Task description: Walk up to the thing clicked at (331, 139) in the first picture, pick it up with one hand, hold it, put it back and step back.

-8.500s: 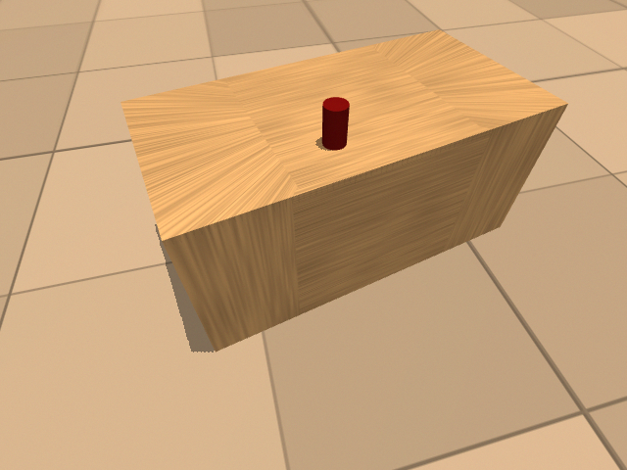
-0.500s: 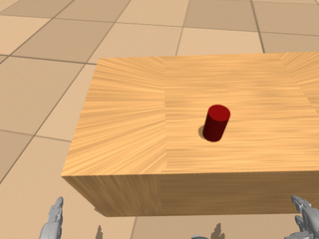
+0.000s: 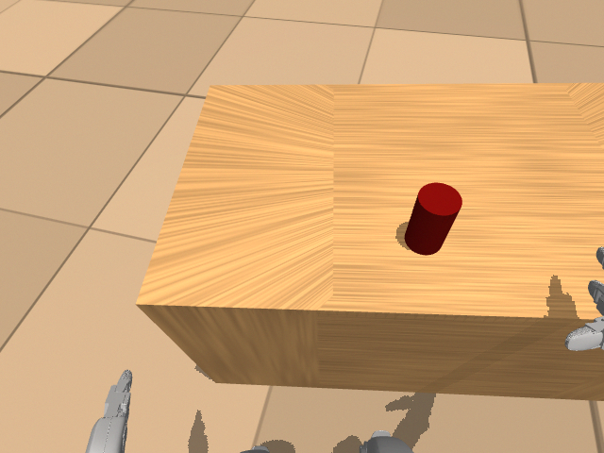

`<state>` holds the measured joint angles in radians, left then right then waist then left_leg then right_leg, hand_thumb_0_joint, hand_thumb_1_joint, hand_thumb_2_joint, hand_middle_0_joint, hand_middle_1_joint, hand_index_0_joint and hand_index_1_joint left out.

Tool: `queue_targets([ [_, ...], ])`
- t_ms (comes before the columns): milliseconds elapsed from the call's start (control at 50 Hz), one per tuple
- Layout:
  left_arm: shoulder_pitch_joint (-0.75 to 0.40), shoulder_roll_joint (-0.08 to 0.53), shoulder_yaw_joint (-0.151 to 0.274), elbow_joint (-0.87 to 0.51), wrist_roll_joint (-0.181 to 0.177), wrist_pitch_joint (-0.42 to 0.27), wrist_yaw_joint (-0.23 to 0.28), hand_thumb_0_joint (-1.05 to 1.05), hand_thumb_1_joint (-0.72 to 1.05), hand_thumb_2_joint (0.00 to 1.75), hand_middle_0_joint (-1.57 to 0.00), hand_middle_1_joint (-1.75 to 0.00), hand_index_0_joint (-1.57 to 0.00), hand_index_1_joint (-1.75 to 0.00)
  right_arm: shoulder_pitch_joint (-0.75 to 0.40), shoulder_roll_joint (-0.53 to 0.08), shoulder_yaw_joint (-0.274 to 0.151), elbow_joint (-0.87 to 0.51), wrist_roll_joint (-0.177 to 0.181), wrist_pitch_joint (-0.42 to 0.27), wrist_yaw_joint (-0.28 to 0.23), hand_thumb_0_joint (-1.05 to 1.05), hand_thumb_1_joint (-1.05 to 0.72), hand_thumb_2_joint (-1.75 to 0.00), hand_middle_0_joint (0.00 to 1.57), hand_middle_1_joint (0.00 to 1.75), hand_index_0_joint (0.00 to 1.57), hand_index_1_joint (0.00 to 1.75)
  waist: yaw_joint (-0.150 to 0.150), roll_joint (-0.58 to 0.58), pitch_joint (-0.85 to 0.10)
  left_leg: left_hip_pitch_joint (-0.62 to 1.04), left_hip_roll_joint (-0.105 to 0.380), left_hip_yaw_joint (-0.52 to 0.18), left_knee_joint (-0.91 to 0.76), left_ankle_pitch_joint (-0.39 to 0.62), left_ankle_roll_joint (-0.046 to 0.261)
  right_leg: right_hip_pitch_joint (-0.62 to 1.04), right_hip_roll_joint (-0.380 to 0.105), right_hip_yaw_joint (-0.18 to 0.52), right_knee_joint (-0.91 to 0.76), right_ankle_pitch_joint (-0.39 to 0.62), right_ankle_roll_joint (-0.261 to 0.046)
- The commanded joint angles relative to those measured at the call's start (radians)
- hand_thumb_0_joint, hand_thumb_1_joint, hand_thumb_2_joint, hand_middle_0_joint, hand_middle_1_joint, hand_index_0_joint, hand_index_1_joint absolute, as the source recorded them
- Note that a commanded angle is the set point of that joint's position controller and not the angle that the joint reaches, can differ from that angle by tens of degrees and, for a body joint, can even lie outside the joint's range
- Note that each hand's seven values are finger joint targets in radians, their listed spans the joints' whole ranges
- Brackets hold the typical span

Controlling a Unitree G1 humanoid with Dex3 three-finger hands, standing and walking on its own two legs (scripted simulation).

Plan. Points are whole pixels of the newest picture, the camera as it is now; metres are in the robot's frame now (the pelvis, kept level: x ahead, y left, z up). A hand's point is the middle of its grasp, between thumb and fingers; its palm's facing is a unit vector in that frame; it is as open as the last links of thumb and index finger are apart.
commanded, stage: go down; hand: right
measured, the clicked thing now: (430, 220) +0.49 -0.20 -0.07
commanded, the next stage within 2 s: approach in 1.10 s
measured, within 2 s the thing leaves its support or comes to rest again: neither
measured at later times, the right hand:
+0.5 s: hand (596, 257) +0.36 -0.37 +0.03, palm faces +0.23 +0.97 -0.10, open 17.5 cm
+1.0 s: hand (601, 237) +0.39 -0.38 +0.04, palm faces +0.23 +0.97 -0.07, open 17.6 cm
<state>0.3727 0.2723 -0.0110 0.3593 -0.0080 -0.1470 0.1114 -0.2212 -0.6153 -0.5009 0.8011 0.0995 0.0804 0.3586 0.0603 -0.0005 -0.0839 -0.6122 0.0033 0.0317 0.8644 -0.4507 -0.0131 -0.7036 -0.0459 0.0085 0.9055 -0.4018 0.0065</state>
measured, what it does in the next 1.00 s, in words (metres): stands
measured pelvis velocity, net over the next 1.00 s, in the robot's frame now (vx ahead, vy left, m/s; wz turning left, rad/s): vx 0.00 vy -0.01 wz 0.01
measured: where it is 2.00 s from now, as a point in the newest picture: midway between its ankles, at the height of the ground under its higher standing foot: outside the picture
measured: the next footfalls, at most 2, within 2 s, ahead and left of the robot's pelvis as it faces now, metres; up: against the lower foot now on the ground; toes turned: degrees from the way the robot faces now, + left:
none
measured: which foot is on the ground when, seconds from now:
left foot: down 0.00-1.00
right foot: down 0.00-1.00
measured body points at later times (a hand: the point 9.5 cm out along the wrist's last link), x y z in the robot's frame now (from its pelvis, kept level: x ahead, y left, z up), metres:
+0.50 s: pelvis +0.00 +0.00 +0.00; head +0.08 -0.04 +0.44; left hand +0.15 +0.26 -0.05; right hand +0.34 -0.42 +0.04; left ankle -0.02 +0.13 -0.69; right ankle +0.02 -0.12 -0.69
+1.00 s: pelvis +0.00 -0.01 -0.01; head +0.09 -0.05 +0.43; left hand +0.14 +0.25 -0.05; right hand +0.37 -0.43 +0.04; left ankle -0.02 +0.13 -0.69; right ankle +0.02 -0.12 -0.69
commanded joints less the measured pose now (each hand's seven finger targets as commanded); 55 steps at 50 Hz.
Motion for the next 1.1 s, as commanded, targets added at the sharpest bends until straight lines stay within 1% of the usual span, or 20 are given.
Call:
queue_targets([
  [0, -0.054, 0.166, 0.074, -0.184, -0.002, -0.056, 0.016, 0.0, -0.54, 0.05, -0.05, -0.05, -0.05, -0.05, -0.25, -0.393, -0.124, -0.072, 0.023, -0.139, 0.021, 0.0, 0.6, -0.01, 0.06, 0.05, 0.06, 0.05, -0.028, -0.081, -0.287, 0.067, -0.023, 0.003, -0.105, 0.271, 0.03, 0.242, 0.018, 0.022, -0.125, 0.283, -0.03],
  [40, -0.005, 0.134, 0.052, -0.126, 0.001, -0.05, 0.013, 0.0, -0.54, 0.05, -0.05, -0.05, -0.05, -0.05, -0.283, -0.405, -0.126, -0.045, 0.022, -0.172, 0.034, 0.0, 0.59, -0.02, 0.05, 0.05, 0.05, 0.05, -0.018, -0.129, -0.273, 0.043, -0.019, -0.011, -0.107, 0.274, 0.031, 0.229, 0.022, 0.013, -0.117, 0.272, -0.032],
  [100, -0.042, 0.189, 0.098, -0.18, 0.005, -0.053, 0.021, 0.0, -0.54, 0.05, -0.05, -0.05, -0.05, -0.05, -0.379, -0.459, -0.132, -0.044, 0.02, -0.211, 0.049, 0.0, 0.58, -0.02, 0.05, 0.05, 0.05, 0.05, 0.006, -0.134, -0.341, 0.028, -0.025, -0.004, -0.107, 0.267, 0.03, 0.276, 0.016, 0.021, -0.12, 0.272, -0.03],
  [160, 0.004, 0.146, 0.068, -0.093, 0.007, -0.04, 0.01, 0.0, -0.53, 0.04, -0.05, -0.05, -0.05, -0.05, -0.375, -0.455, -0.129, 0.021, 0.024, -0.227, 0.065, 0.0, 0.58, -0.02, 0.06, 0.05, 0.05, 0.05, -0.003, -0.163, -0.264, -0.012, -0.023, -0.007, -0.108, 0.258, 0.032, 0.237, 0.02, 0.018, -0.112, 0.269, -0.032],
  [220, -0.03, 0.167, 0.08, -0.13, 0.011, -0.041, 0.009, 0.0, -0.54, 0.05, -0.05, -0.05, -0.05, -0.05, -0.447, -0.491, -0.137, 0.004, 0.023, -0.252, 0.074, 0.0, 0.57, -0.02, 0.06, 0.05, 0.06, 0.05, 0.009, -0.177, -0.357, -0.002, -0.025, -0.006, -0.092, 0.305, 0.03, 0.278, 0.017, 0.022, -0.094, 0.33, -0.029],
  [280, -0.015, 0.156, 0.074, -0.118, 0.007, -0.032, 0.001, 0.0, -0.54, 0.05, -0.05, -0.06, -0.05, -0.05, -0.425, -0.468, -0.125, 0.085, 0.024, -0.255, 0.084, 0.0, 0.57, -0.02, 0.06, 0.04, 0.06, 0.04, 0.012, -0.146, -0.325, -0.019, -0.029, -0.003, -0.095, 0.299, 0.03, 0.257, 0.017, 0.025, -0.09, 0.329, -0.031],
  [360, -0.026, 0.173, 0.079, -0.155, 0.009, -0.024, -0.005, 0.0, -0.54, 0.05, -0.05, -0.06, -0.05, -0.05, -0.477, -0.518, -0.148, 0.073, 0.026, -0.273, 0.093, 0.0, 0.55, -0.02, 0.06, 0.04, 0.06, 0.04, 0.009, -0.18, -0.391, -0.025, -0.036, 0.007, -0.083, 0.325, 0.033, 0.309, 0.008, 0.038, -0.078, 0.436, -0.02],
  [400, -0.002, 0.168, 0.077, -0.132, 0.007, -0.015, -0.013, 0.0, -0.54, 0.05, -0.05, -0.06, -0.05, -0.05, -0.459, -0.518, -0.152, 0.118, 0.027, -0.275, 0.095, 0.0, 0.54, -0.02, 0.06, 0.04, 0.06, 0.04, 0.008, -0.17, -0.343, -0.038, -0.034, 0.003, -0.09, 0.301, 0.033, 0.269, 0.013, 0.033, -0.078, 0.39, -0.024],
  [500, -0.046, 0.189, 0.095, -0.184, 0.005, -0.012, -0.018, 0.0, -0.53, 0.05, -0.05, -0.06, -0.05, -0.05, -0.552, -0.559, -0.163, 0.089, 0.025, -0.304, 0.097, 0.0, 0.56, -0.02, 0.06, 0.04, 0.06, 0.04, 0.019, -0.179, -0.38, -0.041, -0.035, 0.003, -0.084, 0.271, 0.036, 0.26, 0.012, 0.04, -0.084, 0.328, -0.025],
  [580, -0.059, 0.173, 0.074, -0.187, 0.003, -0.006, -0.028, 0.0, -0.53, 0.05, -0.05, -0.06, -0.05, -0.05, -0.552, -0.554, -0.157, 0.12, 0.025, -0.315, 0.099, 0.0, 0.57, -0.02, 0.06, 0.04, 0.06, 0.04, 0.014, -0.182, -0.361, -0.044, -0.034, 0.003, -0.083, 0.249, 0.037, 0.23, 0.014, 0.039, -0.087, 0.281, -0.026],
  [600, -0.038, 0.189, 0.097, -0.164, 0.006, -0.005, -0.024, 0.0, -0.53, 0.05, -0.05, -0.06, -0.05, -0.05, -0.583, -0.568, -0.16, 0.114, 0.021, -0.319, 0.1, 0.0, 0.57, -0.02, 0.06, 0.04, 0.06, 0.04, 0.027, -0.179, -0.397, -0.06, -0.036, 0.003, -0.076, 0.264, 0.036, 0.258, 0.009, 0.041, -0.076, 0.309, -0.024],
  [700, -0.023, 0.18, 0.08, -0.15, 0.005, 0.004, -0.031, 0.0, -0.53, 0.05, -0.05, -0.06, -0.05, -0.05, -0.573, -0.561, -0.152, 0.156, 0.026, -0.32, 0.105, 0.0, 0.57, -0.02, 0.06, 0.04, 0.06, 0.04, 0.025, -0.192, -0.353, -0.086, -0.036, 0.007, -0.079, 0.246, 0.036, 0.236, 0.01, 0.043, -0.074, 0.296, -0.023],
  [740, -0.058, 0.179, 0.086, -0.174, 0.007, 0.001, -0.03, 0.0, -0.54, 0.05, -0.05, -0.05, -0.05, -0.05, -0.638, -0.593, -0.164, 0.11, 0.021, -0.331, 0.103, 0.0, 0.56, -0.02, 0.06, 0.04, 0.06, 0.04, 0.026, -0.214, -0.431, -0.07, -0.035, 0.003, -0.071, 0.285, 0.036, 0.278, 0.007, 0.043, -0.056, 0.347, -0.021],
  [800, -0.006, 0.174, 0.071, -0.147, 0.005, 0.01, -0.036, 0.0, -0.54, 0.06, -0.05, -0.05, -0.05, -0.05, -0.548, -0.555, -0.152, 0.207, 0.025, -0.318, 0.109, 0.0, 0.58, -0.02, 0.06, 0.04, 0.06, 0.04, 0.032, -0.191, -0.367, -0.082, -0.04, 0.012, -0.073, 0.27, 0.036, 0.235, 0.009, 0.048, -0.062, 0.339, -0.02],
  [860, -0.019, 0.172, 0.076, -0.156, 0.006, 0.015, -0.037, 0.0, -0.54, 0.05, -0.05, -0.05, -0.05, -0.05, -0.656, -0.615, -0.174, 0.129, 0.015, -0.337, 0.104, 0.0, 0.57, -0.02, 0.07, 0.04, 0.06, 0.04, 0.03, -0.212, -0.421, -0.067, -0.034, 0.001, -0.067, 0.293, 0.035, 0.248, 0.011, 0.04, -0.05, 0.338, -0.025],
  [920, -0.034, 0.206, 0.105, -0.185, 0.004, 0.012, -0.036, 0.0, -0.54, 0.05, -0.05, -0.06, -0.05, -0.05, -0.606, -0.57, -0.154, 0.173, 0.019, -0.332, 0.108, 0.0, 0.59, -0.02, 0.06, 0.05, 0.06, 0.05, 0.048, -0.188, -0.412, -0.087, -0.038, 0.007, -0.062, 0.283, 0.035, 0.252, 0.007, 0.046, -0.049, 0.337, -0.026],
  [980, -0.04, 0.168, 0.063, -0.188, 0.003, 0.014, -0.041, 0.0, -0.55, 0.06, -0.05, -0.05, -0.05, -0.06, -0.651, -0.611, -0.179, 0.149, 0.02, -0.343, 0.105, 0.0, 0.58, -0.02, 0.07, 0.04, 0.06, 0.04, 0.032, -0.2, -0.427, -0.074, -0.036, 0.008, -0.061, 0.297, 0.035, 0.244, 0.011, 0.045, -0.042, 0.35, -0.025],
  [1020, -0.016, 0.181, 0.085, -0.161, 0.006, 0.017, -0.042, 0.0, -0.54, 0.05, -0.05, -0.06, -0.05, -0.05, -0.62, -0.561, -0.142, 0.217, 0.019, -0.339, 0.11, 0.0, 0.59, -0.02, 0.06, 0.05, 0.06, 0.05, 0.05, -0.205, -0.375, -0.117, -0.042, 0.015, -0.059, 0.261, 0.037, 0.232, 0.005, 0.053, -0.053, 0.329, -0.018],
  [1060, -0.043, 0.203, 0.095, -0.189, 0.009, 0.015, -0.041, 0.0, -0.54, 0.05, -0.05, -0.05, -0.05, -0.05, -0.69, -0.622, -0.168, 0.132, 0.015, -0.354, 0.102, 0.0, 0.58, -0.02, 0.06, 0.05, 0.06, 0.05, 0.038, -0.24, -0.42, -0.13, -0.044, 0.018, -0.057, 0.229, 0.042, 0.272, -0.005, 0.065, -0.063, 0.331, -0.01],
  [1080, -0.024, 0.195, 0.095, -0.175, 0.01, 0.017, -0.04, 0.0, -0.55, 0.06, -0.05, -0.05, -0.05, -0.05, -0.697, -0.612, -0.166, 0.15, 0.016, -0.355, 0.104, 0.0, 0.57, -0.03, 0.06, 0.05, 0.06, 0.05, 0.044, -0.243, -0.429, -0.132, -0.043, 0.017, -0.056, 0.24, 0.04, 0.289, -0.005, 0.061, -0.055, 0.348, -0.011],
])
